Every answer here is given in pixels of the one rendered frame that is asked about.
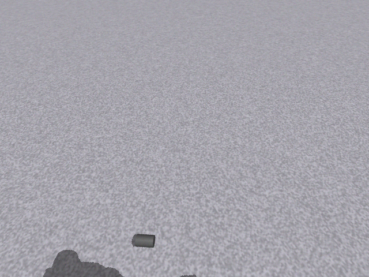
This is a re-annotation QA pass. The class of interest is can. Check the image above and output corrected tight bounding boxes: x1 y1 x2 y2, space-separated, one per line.
135 234 155 248

